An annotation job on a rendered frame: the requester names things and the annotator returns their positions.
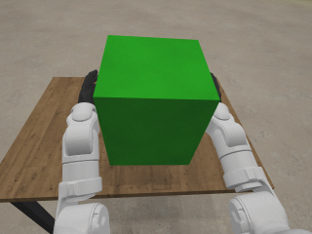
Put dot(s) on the left robot upper arm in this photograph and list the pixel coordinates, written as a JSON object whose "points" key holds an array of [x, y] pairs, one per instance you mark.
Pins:
{"points": [[92, 218]]}

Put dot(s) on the robot right forearm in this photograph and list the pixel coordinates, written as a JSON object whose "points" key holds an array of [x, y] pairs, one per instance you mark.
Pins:
{"points": [[241, 171]]}

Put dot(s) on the robot left hand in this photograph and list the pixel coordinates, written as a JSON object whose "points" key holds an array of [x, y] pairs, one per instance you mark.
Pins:
{"points": [[88, 88]]}

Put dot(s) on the right robot upper arm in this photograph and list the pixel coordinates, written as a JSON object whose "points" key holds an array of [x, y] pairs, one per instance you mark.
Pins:
{"points": [[259, 213]]}

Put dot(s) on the robot left forearm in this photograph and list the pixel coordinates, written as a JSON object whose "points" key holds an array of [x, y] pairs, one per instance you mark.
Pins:
{"points": [[79, 155]]}

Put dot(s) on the robot right hand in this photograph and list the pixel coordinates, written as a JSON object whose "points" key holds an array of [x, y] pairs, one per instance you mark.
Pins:
{"points": [[216, 86]]}

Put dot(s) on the table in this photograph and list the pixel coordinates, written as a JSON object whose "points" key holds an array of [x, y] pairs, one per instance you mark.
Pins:
{"points": [[31, 170]]}

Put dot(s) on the carton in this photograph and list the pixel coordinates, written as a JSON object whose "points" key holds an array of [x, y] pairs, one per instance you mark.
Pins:
{"points": [[155, 98]]}

